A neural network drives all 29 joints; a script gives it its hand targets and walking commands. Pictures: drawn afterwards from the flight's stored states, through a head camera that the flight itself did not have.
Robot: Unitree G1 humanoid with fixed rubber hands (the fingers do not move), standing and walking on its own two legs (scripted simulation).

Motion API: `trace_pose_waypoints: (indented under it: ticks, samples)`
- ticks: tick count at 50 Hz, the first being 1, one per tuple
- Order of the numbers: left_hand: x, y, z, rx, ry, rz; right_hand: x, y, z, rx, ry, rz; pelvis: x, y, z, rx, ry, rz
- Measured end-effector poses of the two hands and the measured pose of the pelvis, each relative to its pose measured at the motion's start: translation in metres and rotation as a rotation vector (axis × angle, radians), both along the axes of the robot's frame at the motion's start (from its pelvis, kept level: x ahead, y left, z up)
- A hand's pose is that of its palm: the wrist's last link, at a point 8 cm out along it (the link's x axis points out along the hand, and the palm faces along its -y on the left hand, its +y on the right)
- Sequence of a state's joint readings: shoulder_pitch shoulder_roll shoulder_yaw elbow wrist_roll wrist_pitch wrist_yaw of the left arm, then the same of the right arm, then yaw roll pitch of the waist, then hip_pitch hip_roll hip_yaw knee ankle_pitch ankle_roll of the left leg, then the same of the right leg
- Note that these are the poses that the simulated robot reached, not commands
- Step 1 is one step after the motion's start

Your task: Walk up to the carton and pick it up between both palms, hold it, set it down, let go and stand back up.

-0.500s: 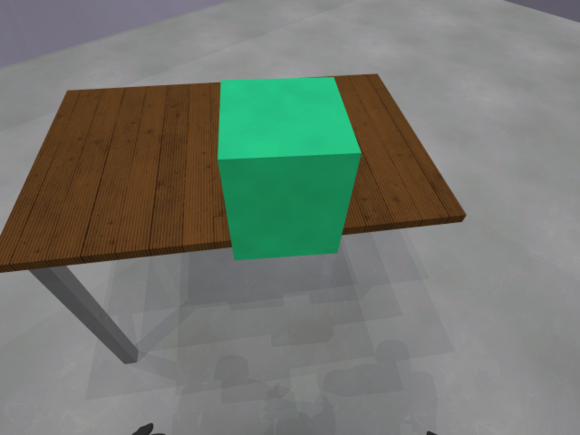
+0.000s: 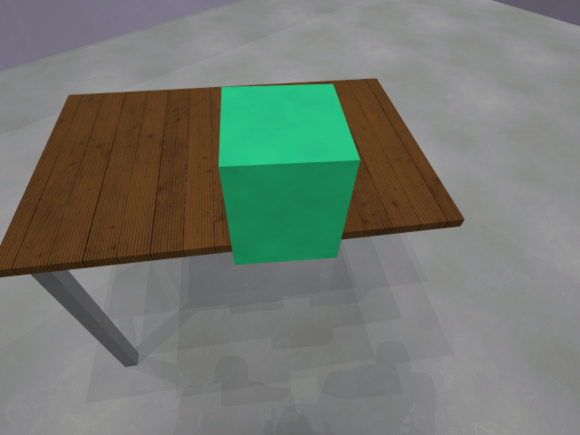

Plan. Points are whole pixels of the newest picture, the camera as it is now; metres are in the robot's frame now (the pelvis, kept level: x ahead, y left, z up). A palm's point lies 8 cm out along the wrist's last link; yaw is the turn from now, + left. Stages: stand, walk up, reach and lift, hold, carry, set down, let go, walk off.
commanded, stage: stand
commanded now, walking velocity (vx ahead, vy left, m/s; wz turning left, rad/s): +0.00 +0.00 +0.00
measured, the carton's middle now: (282, 177) +0.54 +0.02 +0.02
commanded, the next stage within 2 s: walk up in 0.44 s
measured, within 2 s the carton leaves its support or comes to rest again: neither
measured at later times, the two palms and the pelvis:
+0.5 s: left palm out of the picture -0.02 +0.20 -0.15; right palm out of the picture -0.02 -0.20 -0.15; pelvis +0.00 +0.00 +0.00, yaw +0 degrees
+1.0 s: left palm out of the picture +0.08 +0.17 -0.13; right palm out of the picture -0.02 -0.31 -0.16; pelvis +0.05 -0.08 -0.01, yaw +6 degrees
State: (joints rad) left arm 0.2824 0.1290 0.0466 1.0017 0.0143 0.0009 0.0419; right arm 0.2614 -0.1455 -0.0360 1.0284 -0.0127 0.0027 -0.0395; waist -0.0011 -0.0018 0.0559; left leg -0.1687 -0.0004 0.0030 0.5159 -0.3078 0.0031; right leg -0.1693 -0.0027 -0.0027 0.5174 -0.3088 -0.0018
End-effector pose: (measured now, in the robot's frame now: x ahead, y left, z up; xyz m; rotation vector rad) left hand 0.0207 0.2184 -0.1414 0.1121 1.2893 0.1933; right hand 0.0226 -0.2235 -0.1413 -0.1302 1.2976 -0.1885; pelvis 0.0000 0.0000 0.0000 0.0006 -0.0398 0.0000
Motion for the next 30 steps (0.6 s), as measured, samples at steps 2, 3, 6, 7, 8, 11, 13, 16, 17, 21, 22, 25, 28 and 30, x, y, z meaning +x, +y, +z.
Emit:
trace_pose_waypoints:
  ticks: [2, 3, 6, 7, 8, 11, 13, 16, 17, 21, 22, 25, 28, 30]
  samples:
    - [-0.005, -0.002, -0.001, -0.004, 0.017, 0.003, -0.004, 0.002, -0.001, 0.004, 0.015, -0.003, 0.0, 0.0, 0.001, 0.0, -0.003, 0.0]
    - [-0.007, -0.003, -0.001, -0.007, 0.024, 0.004, -0.007, 0.003, -0.001, 0.006, 0.022, -0.004, 0.0, 0.0, 0.001, 0.0, -0.004, 0.0]
    - [-0.014, -0.006, -0.002, -0.014, 0.046, 0.007, -0.013, 0.006, -0.002, 0.014, 0.042, -0.008, -0.001, 0.0, 0.002, 0.0, -0.007, 0.0]
    - [-0.016, -0.007, -0.002, -0.017, 0.053, 0.008, -0.015, 0.007, -0.002, 0.016, 0.048, -0.009, -0.001, 0.0, 0.002, 0.0, -0.008, 0.0]
    - [-0.018, -0.008, -0.002, -0.019, 0.06, 0.009, -0.017, 0.008, -0.002, 0.018, 0.054, -0.01, -0.001, 0.0, 0.002, 0.0, -0.009, 0.0]
    - [-0.023, -0.011, -0.003, -0.026, 0.077, 0.01, -0.022, 0.011, -0.003, 0.025, 0.071, -0.012, -0.002, 0.0, 0.003, 0.0, -0.012, 0.0]
    - [-0.027, -0.012, -0.003, -0.03, 0.088, 0.011, -0.025, 0.013, -0.003, 0.029, 0.081, -0.013, -0.002, 0.0, 0.003, 0.0, -0.013, 0.0]
    - [-0.031, -0.014, -0.004, -0.035, 0.103, 0.011, -0.03, 0.015, -0.004, 0.034, 0.095, -0.014, -0.003, 0.0, 0.003, 0.0, -0.014, 0.0]
    - [-0.033, -0.015, -0.004, -0.036, 0.107, 0.011, -0.032, 0.016, -0.004, 0.036, 0.099, -0.014, -0.003, 0.0, 0.003, 0.0, -0.015, 0.0]
    - [-0.038, -0.017, -0.004, -0.041, 0.123, 0.011, -0.037, 0.018, -0.004, 0.041, 0.114, -0.016, -0.004, 0.0, 0.004, 0.0, -0.016, -0.001]
    - [-0.039, -0.018, -0.005, -0.042, 0.127, 0.011, -0.038, 0.019, -0.004, 0.042, 0.117, -0.016, -0.004, 0.0, 0.004, 0.0, -0.016, -0.001]
    - [-0.042, -0.019, -0.005, -0.045, 0.136, 0.011, -0.042, 0.02, -0.005, 0.045, 0.126, -0.016, -0.005, 0.0, 0.004, 0.0, -0.016, -0.001]
    - [-0.045, -0.02, -0.005, -0.047, 0.144, 0.01, -0.045, 0.022, -0.005, 0.048, 0.134, -0.016, -0.006, 0.0, 0.004, 0.0, -0.016, -0.001]
    - [-0.047, -0.021, -0.005, -0.049, 0.149, 0.01, -0.046, 0.022, -0.005, 0.049, 0.139, -0.016, -0.006, 0.001, 0.004, 0.0, -0.015, -0.001]
